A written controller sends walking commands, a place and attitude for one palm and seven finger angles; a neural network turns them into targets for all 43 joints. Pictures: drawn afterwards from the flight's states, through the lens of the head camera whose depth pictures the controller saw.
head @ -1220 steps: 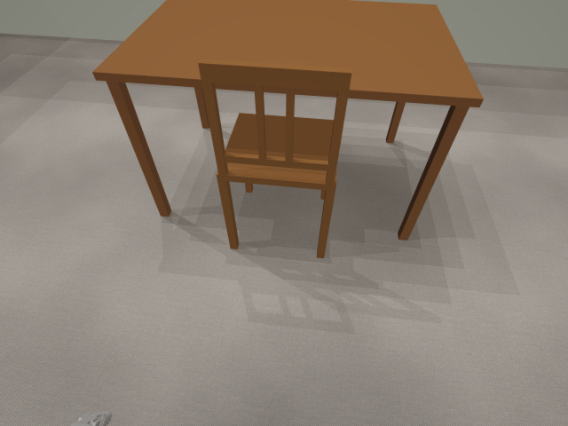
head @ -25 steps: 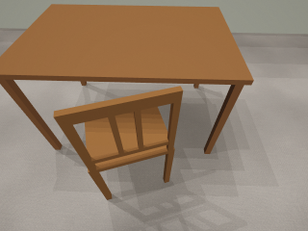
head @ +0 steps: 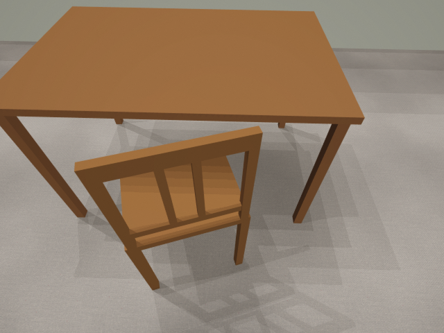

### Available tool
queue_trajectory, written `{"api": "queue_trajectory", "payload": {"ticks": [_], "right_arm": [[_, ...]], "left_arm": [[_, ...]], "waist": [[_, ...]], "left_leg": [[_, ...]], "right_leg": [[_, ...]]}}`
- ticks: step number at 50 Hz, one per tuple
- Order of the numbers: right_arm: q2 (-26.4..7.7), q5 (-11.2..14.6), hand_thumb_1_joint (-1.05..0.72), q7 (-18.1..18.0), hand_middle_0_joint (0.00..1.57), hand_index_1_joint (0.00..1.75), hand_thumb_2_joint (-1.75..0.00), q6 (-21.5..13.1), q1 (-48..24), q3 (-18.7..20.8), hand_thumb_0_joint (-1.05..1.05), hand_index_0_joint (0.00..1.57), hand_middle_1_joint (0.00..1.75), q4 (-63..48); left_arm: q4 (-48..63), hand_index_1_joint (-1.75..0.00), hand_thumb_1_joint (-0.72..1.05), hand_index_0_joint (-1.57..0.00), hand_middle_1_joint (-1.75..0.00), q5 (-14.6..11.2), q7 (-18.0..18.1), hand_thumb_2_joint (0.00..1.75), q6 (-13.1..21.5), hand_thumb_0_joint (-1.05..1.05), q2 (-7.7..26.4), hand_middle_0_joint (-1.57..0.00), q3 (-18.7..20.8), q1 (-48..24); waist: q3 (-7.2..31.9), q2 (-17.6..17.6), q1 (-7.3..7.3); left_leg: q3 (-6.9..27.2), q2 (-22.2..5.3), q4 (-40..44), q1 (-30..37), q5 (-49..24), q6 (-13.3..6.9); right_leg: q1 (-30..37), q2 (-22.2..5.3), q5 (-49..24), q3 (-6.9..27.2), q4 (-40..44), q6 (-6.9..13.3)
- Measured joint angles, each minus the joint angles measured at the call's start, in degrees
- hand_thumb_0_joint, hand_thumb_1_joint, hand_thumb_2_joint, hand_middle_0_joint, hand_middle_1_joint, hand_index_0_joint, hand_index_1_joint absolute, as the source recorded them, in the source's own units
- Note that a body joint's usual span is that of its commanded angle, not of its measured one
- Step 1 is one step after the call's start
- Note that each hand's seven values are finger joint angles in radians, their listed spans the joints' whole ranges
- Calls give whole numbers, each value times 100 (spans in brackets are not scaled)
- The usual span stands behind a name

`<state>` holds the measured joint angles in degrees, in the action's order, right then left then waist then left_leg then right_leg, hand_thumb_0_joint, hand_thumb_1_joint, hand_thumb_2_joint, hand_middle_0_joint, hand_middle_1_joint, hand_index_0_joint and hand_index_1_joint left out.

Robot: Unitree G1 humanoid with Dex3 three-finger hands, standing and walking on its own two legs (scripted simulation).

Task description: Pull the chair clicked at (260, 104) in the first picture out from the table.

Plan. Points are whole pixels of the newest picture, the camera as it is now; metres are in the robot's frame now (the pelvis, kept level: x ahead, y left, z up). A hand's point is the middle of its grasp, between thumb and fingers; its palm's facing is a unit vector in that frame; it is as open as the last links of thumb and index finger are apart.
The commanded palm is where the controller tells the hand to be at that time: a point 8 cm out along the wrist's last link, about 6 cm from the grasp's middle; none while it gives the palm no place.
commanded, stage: look to check the result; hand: left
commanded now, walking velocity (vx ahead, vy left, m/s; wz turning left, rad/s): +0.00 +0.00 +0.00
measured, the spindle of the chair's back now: (166, 197) +0.45 +0.17 -0.12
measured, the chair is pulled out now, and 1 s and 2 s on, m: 0.14 0.14 0.14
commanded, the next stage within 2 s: walk to a spot facing it in 0.06 s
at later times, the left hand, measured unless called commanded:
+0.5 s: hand out of the picture +0.00 +0.18 -0.18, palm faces +0.12 -0.96 -0.24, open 7.4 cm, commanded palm none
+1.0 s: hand out of the picture +0.00 +0.21 -0.20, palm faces +0.11 -0.97 -0.20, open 7.4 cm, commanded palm none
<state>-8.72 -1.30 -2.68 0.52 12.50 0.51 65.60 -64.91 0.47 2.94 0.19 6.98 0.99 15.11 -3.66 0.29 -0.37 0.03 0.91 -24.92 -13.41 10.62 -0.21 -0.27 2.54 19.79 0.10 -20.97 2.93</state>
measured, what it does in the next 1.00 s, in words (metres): stands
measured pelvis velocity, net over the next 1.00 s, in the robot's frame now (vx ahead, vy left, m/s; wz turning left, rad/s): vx -0.02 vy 0.02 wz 0.06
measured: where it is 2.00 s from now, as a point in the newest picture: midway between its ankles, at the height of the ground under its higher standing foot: outside the picture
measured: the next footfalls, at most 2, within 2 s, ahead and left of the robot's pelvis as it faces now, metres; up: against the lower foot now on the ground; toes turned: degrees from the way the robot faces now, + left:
none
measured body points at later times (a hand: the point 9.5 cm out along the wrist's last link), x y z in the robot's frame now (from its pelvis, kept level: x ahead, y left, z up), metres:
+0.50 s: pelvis -0.01 +0.00 -0.01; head +0.03 +0.00 +0.44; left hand -0.01 +0.23 -0.17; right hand +0.02 -0.24 -0.17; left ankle +0.03 +0.12 -0.74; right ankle -0.09 -0.08 -0.74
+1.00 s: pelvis -0.02 +0.02 -0.02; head +0.00 +0.05 +0.43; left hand -0.01 +0.26 -0.18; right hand +0.08 -0.20 -0.16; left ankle +0.02 +0.11 -0.74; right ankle -0.09 -0.08 -0.74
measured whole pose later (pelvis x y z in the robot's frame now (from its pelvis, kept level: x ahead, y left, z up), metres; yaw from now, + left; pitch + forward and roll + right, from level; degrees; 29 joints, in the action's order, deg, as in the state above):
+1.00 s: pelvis -0.02 +0.02 -0.02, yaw +3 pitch -1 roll -1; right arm -8.6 -1.1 -1.7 0.3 10.8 1.5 53.8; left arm -52.8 1.1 3.2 -1.0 10.6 1.0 18.0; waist -3.6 2.2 1.0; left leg -0.6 2.4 -39.5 -21.0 17.4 -3.4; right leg -9.0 1.1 25.2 -2.8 -38.2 1.3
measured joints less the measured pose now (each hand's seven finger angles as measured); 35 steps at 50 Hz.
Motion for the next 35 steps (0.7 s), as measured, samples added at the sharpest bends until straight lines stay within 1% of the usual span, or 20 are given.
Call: {"api": "queue_trajectory", "payload": {"ticks": [12, 15, 18, 21, 24, 29, 35], "right_arm": [[-5, 3, -91, 8, 20, 30, -90, 7, 35, 6, 0, 20, 30, -8], [-15, -7, -91, 24, 20, 30, -90, 45, 62, 40, 0, 20, 30, -77], [-48, -14, -91, 38, 20, 30, -90, 120, 85, 95, 0, 20, 30, -170], [-89, -25, -91, 38, 20, 30, -90, 169, 73, 139, 0, 20, 30, -237], [-118, -36, -91, 34, 20, 30, -90, 179, 17, 149, 0, 20, 30, -278], [-120, -36, -91, 45, 20, 30, -90, 151, -145, 104, 0, 20, 30, -330], [-90, -14, -91, 47, 20, 30, -90, 93, -308, 42, 0, 20, 30, -323]], "left_arm": [[47, -30, 91, -20, -30, -1, -2, 90, -14, 0, 43, -20, 12, -25], [124, -30, 91, -20, -30, 2, -13, 90, -62, 1, 66, -20, 58, -79], [268, -30, 91, -20, -30, 13, -10, 90, -106, 1, 101, -20, 121, -166], [386, -30, 91, -20, -30, 22, 6, 90, -111, 0, 146, -20, 164, -222], [410, -30, 91, -20, -30, 23, 15, 90, -112, 0, 189, -20, 172, -224], [314, -30, 91, -20, -30, 21, 0, 90, -125, 0, 218, -20, 126, -212], [204, -30, 91, -20, -30, 16, -17, 90, -93, 0, 152, -20, 60, -172]], "waist": [[5, 4, -16], [-44, 1, -50], [-116, -39, -63], [-181, -67, -37], [-218, -62, -15], [-235, -27, 2], [-210, -26, 39]], "left_leg": [[1, 0, -38, -7, 28, 0], [79, 55, -183, -140, 56, -11], [227, 118, -426, -356, 109, -20], [345, 163, -627, -504, 158, -17], [392, 180, -727, -524, 196, -10], [388, 163, -656, -449, 165, -1], [356, 118, -432, -354, 47, 12]], "right_leg": [[5, 1, 17, -3, -18, 1], [-133, -31, 136, -101, -253, 6], [-298, -53, 273, -270, -514, 10], [-399, -67, 371, -402, -707, 25], [-399, -72, 423, -454, -797, 31], [-331, -59, 379, -443, -723, 25], [-248, -26, 223, -395, -477, 24]]}}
